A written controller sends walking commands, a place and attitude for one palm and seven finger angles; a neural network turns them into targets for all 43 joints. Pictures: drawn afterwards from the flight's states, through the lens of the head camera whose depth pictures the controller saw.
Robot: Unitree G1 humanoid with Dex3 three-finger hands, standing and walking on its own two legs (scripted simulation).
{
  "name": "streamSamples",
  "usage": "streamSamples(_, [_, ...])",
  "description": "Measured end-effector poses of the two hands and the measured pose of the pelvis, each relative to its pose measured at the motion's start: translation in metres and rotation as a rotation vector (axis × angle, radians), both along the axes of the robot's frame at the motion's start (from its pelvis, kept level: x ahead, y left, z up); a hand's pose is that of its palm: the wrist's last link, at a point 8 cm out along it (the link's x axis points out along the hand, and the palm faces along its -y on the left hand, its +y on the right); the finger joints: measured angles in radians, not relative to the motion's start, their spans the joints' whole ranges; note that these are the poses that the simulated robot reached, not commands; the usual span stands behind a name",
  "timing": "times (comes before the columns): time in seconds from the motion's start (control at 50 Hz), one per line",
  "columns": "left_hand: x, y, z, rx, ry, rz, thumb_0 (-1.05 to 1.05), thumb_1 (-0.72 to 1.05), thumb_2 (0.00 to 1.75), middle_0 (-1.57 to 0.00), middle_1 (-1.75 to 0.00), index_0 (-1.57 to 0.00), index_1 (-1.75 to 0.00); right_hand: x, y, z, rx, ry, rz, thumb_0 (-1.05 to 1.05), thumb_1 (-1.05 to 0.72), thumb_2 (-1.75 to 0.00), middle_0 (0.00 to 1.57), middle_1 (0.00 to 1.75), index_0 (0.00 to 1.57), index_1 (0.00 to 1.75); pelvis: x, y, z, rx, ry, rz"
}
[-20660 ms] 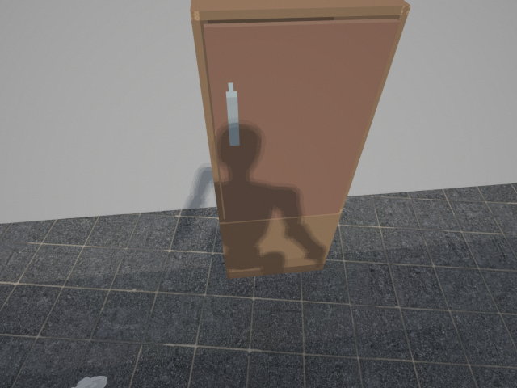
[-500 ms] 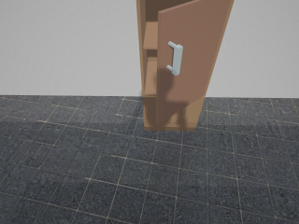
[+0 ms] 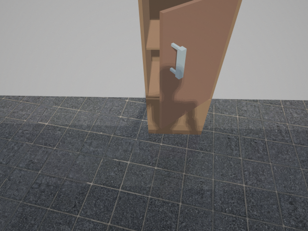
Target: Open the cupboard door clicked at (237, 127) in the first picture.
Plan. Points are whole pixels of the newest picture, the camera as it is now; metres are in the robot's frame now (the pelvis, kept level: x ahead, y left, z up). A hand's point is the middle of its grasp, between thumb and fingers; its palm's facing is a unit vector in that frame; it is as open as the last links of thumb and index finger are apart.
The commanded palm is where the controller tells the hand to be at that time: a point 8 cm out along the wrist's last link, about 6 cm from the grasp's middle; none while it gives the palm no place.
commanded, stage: look to check the result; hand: left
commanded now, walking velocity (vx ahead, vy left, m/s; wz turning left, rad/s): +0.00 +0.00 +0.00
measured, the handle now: (176, 61) +0.66 -0.04 +0.07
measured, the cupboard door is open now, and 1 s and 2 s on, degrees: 39 39 39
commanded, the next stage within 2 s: walk to a spot facing it in 0.16 s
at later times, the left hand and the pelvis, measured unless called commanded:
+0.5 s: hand out of the picture +0.07 +0.21 -0.17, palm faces -0.04 -0.96 -0.28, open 7.4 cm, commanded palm none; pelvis +0.01 +0.00 +0.00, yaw -4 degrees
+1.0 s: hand out of the picture +0.08 +0.15 -0.16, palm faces -0.25 -0.93 -0.29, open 7.4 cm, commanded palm none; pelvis -0.01 -0.03 +0.00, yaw -20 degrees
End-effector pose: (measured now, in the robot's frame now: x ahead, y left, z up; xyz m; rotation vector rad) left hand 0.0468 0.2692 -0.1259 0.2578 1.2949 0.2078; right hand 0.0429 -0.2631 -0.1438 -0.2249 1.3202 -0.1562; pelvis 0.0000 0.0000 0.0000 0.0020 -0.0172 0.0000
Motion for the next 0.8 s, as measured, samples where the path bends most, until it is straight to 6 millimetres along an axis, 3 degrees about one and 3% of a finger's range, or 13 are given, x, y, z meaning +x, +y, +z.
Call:
streamSamples(0.4, [0.019, -0.004, -0.002, -0.007, -0.012, -0.015, 0.01, 0.91, 0.9, -0.2, -0.3, -0.2, -0.3, 0.014, -0.003, 0.003, -0.017, -0.019, -0.009, 0.0, -0.91, -0.9, 0.2, 0.3, 0.2, 0.3, 0.009, -0.002, 0.0, -0.002, 0.007, -0.024])
streamSamples(0.5, [0.019, -0.012, -0.011, -0.027, 0.022, -0.04, 0.01, 0.91, 0.9, -0.2, -0.3, -0.2, -0.3, 0.001, 0.007, -0.003, -0.001, -0.025, -0.07, 0.0, -0.91, -0.9, 0.2, 0.3, 0.2, 0.3, 0.006, 0.0, -0.005, 0.0, 0.007, -0.073])
streamSamples(0.62, [0.024, -0.023, -0.021, -0.05, 0.043, -0.094, 0.01, 0.91, 0.9, -0.2, -0.3, -0.2, -0.3, -0.03, 0.014, -0.013, 0.02, -0.009, -0.149, 0.0, -0.91, -0.9, 0.2, 0.3, 0.2, 0.3, -0.001, -0.002, -0.014, 0.024, 0.007, -0.135])
streamSamples(0.72, [0.036, -0.04, -0.019, -0.034, 0.026, -0.13, 0.01, 0.91, 0.9, -0.2, -0.3, -0.2, -0.3, -0.055, 0.004, -0.03, 0.047, 0.021, -0.2, 0.0, -0.91, -0.9, 0.21, 0.3, 0.2, 0.3, -0.003, -0.016, -0.022, 0.036, -0.002, -0.188])
streamSamples(0.8, [0.039, -0.053, -0.016, -0.006, 0.004, -0.16, 0.01, 0.91, 0.9, -0.2, -0.3, -0.2, -0.3, -0.061, -0.012, -0.037, 0.059, 0.034, -0.25, 0.01, -0.91, -0.9, 0.21, 0.3, 0.2, 0.3, -0.008, -0.027, -0.024, 0.031, 0.006, -0.215])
